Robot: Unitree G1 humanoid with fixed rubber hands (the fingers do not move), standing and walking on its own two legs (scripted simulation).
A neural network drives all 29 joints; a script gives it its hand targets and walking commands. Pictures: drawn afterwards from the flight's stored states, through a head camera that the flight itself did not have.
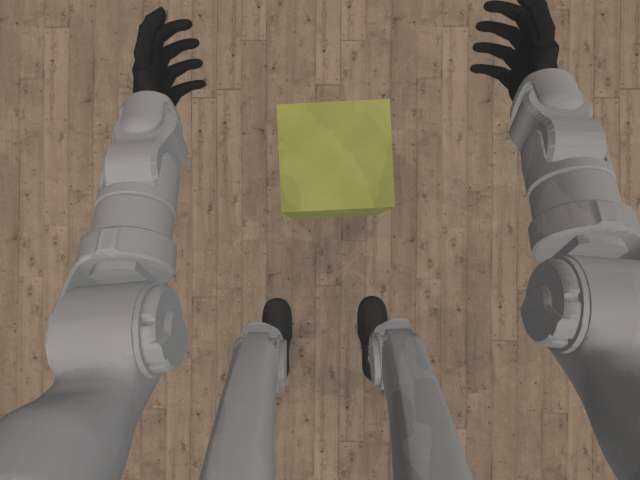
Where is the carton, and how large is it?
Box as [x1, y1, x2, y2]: [277, 99, 394, 218]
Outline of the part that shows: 389,99 277,104 281,211 291,218 374,215 394,206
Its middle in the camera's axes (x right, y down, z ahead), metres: +0.03 -0.15 +0.84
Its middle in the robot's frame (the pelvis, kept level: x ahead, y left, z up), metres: +0.52 -0.02 -0.53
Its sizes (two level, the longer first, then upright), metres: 0.210 0.200 0.250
